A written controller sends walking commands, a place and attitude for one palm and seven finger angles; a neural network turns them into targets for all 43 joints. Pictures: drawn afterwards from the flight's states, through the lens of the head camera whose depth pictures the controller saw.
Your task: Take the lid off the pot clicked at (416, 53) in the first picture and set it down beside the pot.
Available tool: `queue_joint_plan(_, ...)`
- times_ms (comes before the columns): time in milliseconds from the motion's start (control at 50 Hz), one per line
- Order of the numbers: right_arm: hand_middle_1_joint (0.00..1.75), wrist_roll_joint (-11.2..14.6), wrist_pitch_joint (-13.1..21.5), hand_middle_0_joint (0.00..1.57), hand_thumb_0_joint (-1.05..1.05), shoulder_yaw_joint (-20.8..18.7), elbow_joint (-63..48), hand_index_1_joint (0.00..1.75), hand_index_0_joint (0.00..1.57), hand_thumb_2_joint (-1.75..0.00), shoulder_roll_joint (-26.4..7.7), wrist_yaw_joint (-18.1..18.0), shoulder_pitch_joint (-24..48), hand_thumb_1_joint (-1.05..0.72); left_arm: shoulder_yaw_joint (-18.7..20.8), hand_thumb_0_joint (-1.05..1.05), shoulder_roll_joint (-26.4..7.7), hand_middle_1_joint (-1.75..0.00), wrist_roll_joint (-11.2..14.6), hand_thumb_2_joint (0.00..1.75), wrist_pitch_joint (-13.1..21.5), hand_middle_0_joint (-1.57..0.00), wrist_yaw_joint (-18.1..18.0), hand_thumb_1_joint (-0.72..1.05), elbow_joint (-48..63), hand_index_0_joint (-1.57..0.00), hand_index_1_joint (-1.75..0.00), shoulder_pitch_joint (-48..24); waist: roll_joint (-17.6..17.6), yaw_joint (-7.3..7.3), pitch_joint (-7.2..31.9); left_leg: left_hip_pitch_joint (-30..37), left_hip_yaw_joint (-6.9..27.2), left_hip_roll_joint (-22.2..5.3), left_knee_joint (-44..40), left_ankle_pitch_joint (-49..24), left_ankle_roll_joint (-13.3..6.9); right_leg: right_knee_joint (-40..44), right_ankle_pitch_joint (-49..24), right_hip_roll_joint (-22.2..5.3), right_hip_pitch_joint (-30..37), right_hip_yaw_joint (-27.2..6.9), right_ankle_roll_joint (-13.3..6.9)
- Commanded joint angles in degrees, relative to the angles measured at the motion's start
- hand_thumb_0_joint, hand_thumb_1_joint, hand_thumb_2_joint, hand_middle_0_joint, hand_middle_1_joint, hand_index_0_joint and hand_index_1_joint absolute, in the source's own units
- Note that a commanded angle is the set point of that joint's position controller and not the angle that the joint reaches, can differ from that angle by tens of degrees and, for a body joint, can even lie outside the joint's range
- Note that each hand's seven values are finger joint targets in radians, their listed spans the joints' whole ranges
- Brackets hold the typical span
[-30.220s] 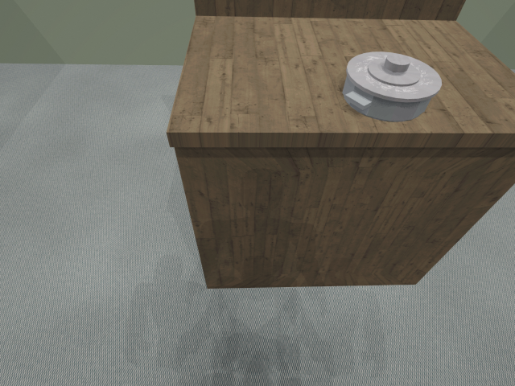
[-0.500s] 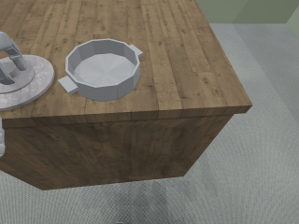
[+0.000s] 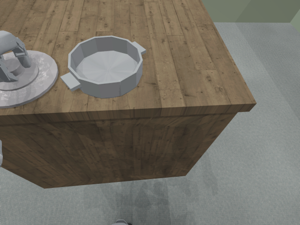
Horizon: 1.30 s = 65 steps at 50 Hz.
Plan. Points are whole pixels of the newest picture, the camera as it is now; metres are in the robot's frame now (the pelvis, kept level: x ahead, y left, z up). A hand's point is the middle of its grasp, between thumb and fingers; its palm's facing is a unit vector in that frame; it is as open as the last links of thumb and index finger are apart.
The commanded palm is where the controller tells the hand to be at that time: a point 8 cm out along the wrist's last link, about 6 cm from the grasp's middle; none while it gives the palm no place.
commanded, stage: open the fingers wide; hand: left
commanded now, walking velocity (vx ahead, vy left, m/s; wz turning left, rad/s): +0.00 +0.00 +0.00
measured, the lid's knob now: (10, 68) +0.49 +0.34 +0.13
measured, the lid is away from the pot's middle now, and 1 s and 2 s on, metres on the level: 0.24 0.24 0.24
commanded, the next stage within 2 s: raise the empty hand in 0.72 s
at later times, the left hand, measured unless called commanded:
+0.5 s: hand out of the picture +0.46 +0.34 +0.15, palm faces -0.37 -0.12 -0.92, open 10.3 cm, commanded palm +0.48 +0.33 +0.22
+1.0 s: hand out of the picture +0.47 +0.34 +0.17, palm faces -0.34 -0.10 -0.94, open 11.0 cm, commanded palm +0.49 +0.33 +0.24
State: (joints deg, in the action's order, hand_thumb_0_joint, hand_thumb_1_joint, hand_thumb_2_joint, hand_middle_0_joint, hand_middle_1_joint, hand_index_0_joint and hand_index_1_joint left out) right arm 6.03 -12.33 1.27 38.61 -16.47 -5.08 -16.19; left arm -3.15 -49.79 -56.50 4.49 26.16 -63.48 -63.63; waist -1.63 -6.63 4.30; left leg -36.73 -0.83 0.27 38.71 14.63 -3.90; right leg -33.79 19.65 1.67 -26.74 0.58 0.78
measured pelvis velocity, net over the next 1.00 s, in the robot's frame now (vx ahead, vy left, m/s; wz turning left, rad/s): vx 0.00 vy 0.01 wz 0.00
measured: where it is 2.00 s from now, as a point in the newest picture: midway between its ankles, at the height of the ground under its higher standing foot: outside the picture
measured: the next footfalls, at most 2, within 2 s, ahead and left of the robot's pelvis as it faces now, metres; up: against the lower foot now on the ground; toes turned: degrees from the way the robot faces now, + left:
none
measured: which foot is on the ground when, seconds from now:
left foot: down 0.00-1.00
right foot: down 0.00-1.00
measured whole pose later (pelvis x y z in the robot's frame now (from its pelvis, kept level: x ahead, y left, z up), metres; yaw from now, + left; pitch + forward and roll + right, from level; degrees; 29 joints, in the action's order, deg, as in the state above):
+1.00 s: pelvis +0.00 +0.01 +0.00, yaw +0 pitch +13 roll -4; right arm 6.0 -12.6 1.1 38.2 -16.2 -4.5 -17.7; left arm -4.1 -50.1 -56.8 3.7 26.2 -61.8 -65.4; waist -1.6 -6.8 4.8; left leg -36.9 -1.3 0.9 38.7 14.8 -4.8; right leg -33.1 19.5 1.1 -26.6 0.2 1.0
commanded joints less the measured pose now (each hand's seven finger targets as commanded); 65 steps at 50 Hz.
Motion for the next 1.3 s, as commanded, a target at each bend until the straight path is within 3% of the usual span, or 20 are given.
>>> queue_joint_plan(0, 0.3, -0.38, 1.13, 0.2, 0.0, -3.28, -3.71, 0.3, 0.2, -0.9, -10.8, -1.27, -4.85, -0.9, 3.57, 0.0, -17.57, -0.92, -0.63, 0.91, -0.67, -0.6, -2.68, 0.25, 9.57, -0.63, -0.92, -27.96, -7.38, -0.42, 22.29, 28.85, 2.55, 0.58, -2.03, -15.31, -0.6, 4.09, -11.22, 3.11, -6.22, 2.15, -3.38)
queue_joint_plan(240, 0.3, -0.28, 0.61, 0.2, 0.0, -3.47, -4.02, 0.3, 0.2, -0.9, -10.93, -1.04, -5.02, -0.9, 4.55, 0.0, -18.31, -0.77, 0.13, 0.88, -0.49, -0.51, -2.18, 0.03, 9.4, -0.52, -0.77, -26.13, -6.06, -0.17, 21.32, 26.93, 1.77, 0.65, -1.74, -16.34, -0.67, 3.88, -13.08, 3.08, -4.87, 2.01, -3.17)
queue_joint_plan(260, 0.3, -0.03, 0.74, 0.2, 0.0, -3.32, -3.97, 0.3, 0.2, -0.9, -10.97, -1.06, -4.43, -0.9, 2.94, 0.0, -16.27, -0.76, 0.7, 0.87, -0.11, -0.5, -1.91, 0.01, 12.63, -0.51, -0.76, -27.2, -8.51, -0.05, 22.73, 29.56, 1.82, 0.23, -1.62, -20.74, -0.56, 3.5, -14.27, 3.0, -5.2, 2.33, -3.37)
queue_joint_plan(280, 0.3, -0.38, 0.49, 0.2, 0.0, -3.78, -4.16, 0.3, 0.2, -0.9, -10.98, -0.89, -4.86, -0.9, 5.01, 0.0, -18.76, -0.74, 0.0, 0.87, -0.13, -0.49, -2.2, 0.0, 14.25, -0.5, -0.74, -28.46, -9.06, 0.18, 25.3, 31.42, 2.53, -0.01, -1.22, -21.62, -0.43, 3.57, -13.65, 3.11, -5.63, 1.89, -3.09)
queue_joint_plan(380, 0.3, -0.36, -0.08, 0.2, 0.0, -3.85, -4.23, 0.3, 0.2, -0.9, -11.08, -0.56, -5.14, -0.9, 6.47, 0.0, -19.68, -0.68, 0.81, 0.86, -0.05, -0.46, -1.77, -0.1, 11.95, -0.46, -0.68, -25.42, -7.06, 0.23, 24.22, 29.76, 2.17, 0.22, -1.03, -21.74, -0.54, 3.53, -14.23, 3.22, -4.97, 2.1, -2.94)
queue_joint_plan(460, 0.3, 0.08, 0.08, 0.2, 0.0, -3.76, -4.03, 0.3, 0.2, -0.9, -10.84, -0.39, -4.98, -0.9, 2.12, 0.0, -14.5, -0.65, 1.18, 0.87, -0.25, -0.46, -1.44, -0.12, 12.11, -0.46, -0.65, -25.46, -7.54, -0.3, 21.14, 30.73, 2.46, 0.01, -1.43, -21.43, -0.51, 3.81, -12.54, 3.38, -7.38, 2.81, -3.33)
queue_joint_plan(560, 0.3, -0.12, 0.29, 0.2, 0.0, -3.63, -4.06, 0.3, 0.2, -0.9, -11.04, -0.81, -5.39, -0.9, 4.43, 0.0, -17.7, -0.63, 1.23, 0.88, 0.37, -0.47, -1.74, -0.13, 13.5, -0.47, -0.63, -26.88, -7.36, -0.05, 23.83, 31.12, 2.72, 0.19, -1.42, -20.58, -0.63, 3.59, -12.62, 3.35, -6.22, 2.54, -3.37)
queue_joint_plan(580, 0.3, -0.42, 0.21, 0.2, 0.0, -3.85, -3.98, 0.3, 0.2, -0.9, -11.07, -0.73, -5.39, -0.9, 4.56, 0.0, -18.71, -0.63, 0.53, 0.88, 0.29, -0.47, -1.93, -0.13, 15.77, -0.47, -0.63, -30.7, -9.73, -0.36, 26.24, 32.54, 3.18, -0.01, -1.39, -20.29, -0.48, 3.74, -12.0, 3.24, -6.98, 2.01, -3.13)
queue_joint_plan(620, 0.3, -0.33, 0.39, 0.2, 0.0, -3.81, -3.29, 0.3, 0.2, -0.9, -10.92, -0.67, -6.41, -0.9, 2.14, 0.0, -14.94, -0.63, 0.55, 0.88, -0.24, -0.47, -1.84, -0.13, 9.03, -0.47, -0.63, -26.55, -6.99, -0.99, 20.8, 30.17, 3.29, 0.13, -1.69, -16.76, -0.45, 4.2, -9.99, 3.47, -9.38, 2.63, -3.24)
queue_joint_plan(640, 0.3, -0.25, 0.33, 0.2, 0.0, -3.75, -3.28, 0.3, 0.2, -0.9, -11.16, -0.59, -6.02, -0.9, 2.97, 0.0, -16.28, -0.63, 0.5, 0.89, -0.31, -0.47, -1.9, -0.13, 9.88, -0.47, -0.63, -27.18, -7.0, -0.79, 20.54, 29.16, 3.18, -0.07, -2.18, -14.87, -0.35, 4.22, -9.37, 3.3, -8.88, 2.58, -3.27)
queue_joint_plan(680, 0.3, -0.46, 0.47, 0.2, 0.0, -3.78, -3.7, 0.3, 0.2, -0.9, -11.2, -0.54, -5.68, -0.9, 3.36, 0.0, -17.25, -0.62, 0.05, 0.89, -0.22, -0.47, -2.17, -0.13, 13.14, -0.47, -0.62, -29.7, -9.68, -0.19, 24.0, 31.4, 3.34, -0.09, -2.02, -17.25, -0.18, 3.73, -9.94, 3.25, -8.3, 2.25, -3.38)
queue_joint_plan(760, 0.3, -0.33, 0.82, 0.2, 0.0, -3.73, -4.05, 0.3, 0.2, -0.9, -10.91, -0.58, -5.76, -0.9, 2.09, 0.0, -14.72, -0.61, 0.74, 0.9, 0.08, -0.48, -2.04, -0.13, 14.1, -0.48, -0.61, -29.09, -9.35, -0.18, 24.42, 33.8, 3.94, -0.21, -1.57, -21.5, -0.15, 3.67, -10.77, 3.44, -8.92, 2.72, -3.61)
queue_joint_plan(780, 0.3, -0.64, 0.67, 0.2, 0.0, -4.04, -4.02, 0.3, 0.2, -0.9, -10.98, -0.49, -5.92, -0.9, 4.27, 0.0, -17.59, -0.61, 0.14, 0.9, 0.11, -0.48, -2.24, -0.13, 15.61, -0.48, -0.61, -30.78, -10.0, -0.08, 26.62, 34.52, 4.22, -0.42, -1.45, -21.6, -0.05, 3.74, -10.69, 3.37, -8.69, 2.3, -3.33)
queue_joint_plan(860, 0.3, -0.33, 0.84, 0.2, 0.0, -3.64, -4.23, 0.3, 0.2, -0.9, -10.88, -0.59, -5.86, -0.9, 4.1, 0.0, -16.66, -0.61, 1.01, 0.9, -0.02, -0.48, -2.16, -0.13, 13.54, -0.48, -0.61, -28.66, -8.46, 0.14, 24.25, 33.47, 3.84, -0.11, -1.7, -22.44, -0.23, 3.86, -11.44, 3.42, -8.13, 2.75, -3.54)
queue_joint_plan(880, 0.3, -0.57, 0.71, 0.2, 0.0, -3.7, -4.34, 0.3, 0.2, -0.9, -11.06, -0.48, -5.54, -0.9, 6.22, 0.0, -20.18, -0.61, 0.16, 0.9, -0.31, -0.48, -2.45, -0.13, 14.86, -0.48, -0.61, -31.39, -9.64, 0.28, 26.01, 33.29, 4.08, -0.29, -2.08, -20.78, -0.07, 4.08, -10.71, 3.19, -7.38, 2.2, -3.31)
queue_joint_plan(1060, 0.3, -0.02, 1.34, 0.2, 0.0, -3.52, -4.43, 0.3, 0.2, -0.9, -10.65, -0.03, -5.18, -0.9, -0.72, 0.0, -11.53, -0.61, 0.61, 0.9, -2.69, -0.48, -1.0, -0.13, 12.67, -0.48, -0.61, -32.01, -8.86, -0.28, 22.57, 35.04, 5.16, -0.34, -3.33, -22.05, 0.42, 4.87, -9.33, 3.29, -8.92, 3.08, -3.76)
queue_joint_plan(1120, 0.3, -0.12, 1.03, 0.2, 0.0, -3.55, -4.54, 0.3, 0.2, -0.9, -10.96, 0.0, -5.34, -0.9, 2.14, 0.0, -16.02, -0.61, -0.11, 0.9, -3.35, -0.48, -0.78, -0.13, 11.05, -0.48, -0.61, -32.45, -5.41, -0.25, 22.83, 31.79, 4.28, 0.36, -3.58, -17.92, -0.25, 5.43, -10.43, 3.07, -6.13, 2.35, -3.39)
queue_joint_plan(1160, 0.3, 0.11, 1.38, 0.2, 0.0, -3.34, -4.24, 0.3, 0.2, -0.9, -10.83, -0.07, -5.01, -0.9, -1.66, 0.0, -11.53, -0.61, 0.43, 0.9, -3.69, -0.48, -0.35, -0.13, 11.2, -0.48, -0.61, -34.22, -6.59, -0.57, 21.61, 32.94, 4.43, 0.19, -4.17, -18.79, -0.01, 5.39, -9.9, 3.03, -7.12, 2.93, -3.64)
queue_joint_plan(1220, 0.3, -0.19, 1.57, 0.2, 0.0, -3.22, -3.93, 0.3, 0.2, -0.9, -11.07, -0.1, -5.44, -0.9, 0.39, 0.0, -15.45, -0.61, -0.66, 0.9, -4.26, -0.48, -0.28, -0.13, 9.07, -0.48, -0.61, -35.16, -4.32, -0.58, 20.38, 29.92, 4.12, 0.58, -4.99, -12.25, -0.36, 6.23, -8.43, 3.04, -5.65, 2.44, -3.38)
queue_joint_plan(1280, 0.3, -0.2, 1.9, 0.2, 0.0, -2.95, -3.94, 0.3, 0.2, -0.9, -10.97, -0.31, -4.94, -0.9, -0.1, 0.0, -15.91, -0.61, -1.21, 0.9, -4.25, -0.48, -0.2, -0.13, 11.19, -0.48, -0.61, -38.61, -7.47, -0.48, 22.65, 31.56, 3.94, 0.5, -4.85, -15.48, -0.24, 6.01, -10.01, 2.76, -4.81, 2.12, -3.45)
